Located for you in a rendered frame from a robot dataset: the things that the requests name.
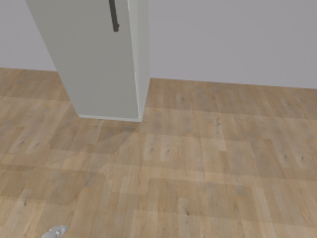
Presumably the robot left hand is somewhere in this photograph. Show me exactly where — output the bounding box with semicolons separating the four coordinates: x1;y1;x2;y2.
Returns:
42;225;68;238

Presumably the handle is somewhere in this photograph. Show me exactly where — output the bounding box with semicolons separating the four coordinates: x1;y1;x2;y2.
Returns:
109;0;120;32

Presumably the fridge door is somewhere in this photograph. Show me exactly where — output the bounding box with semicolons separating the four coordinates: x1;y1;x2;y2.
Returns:
25;0;139;119

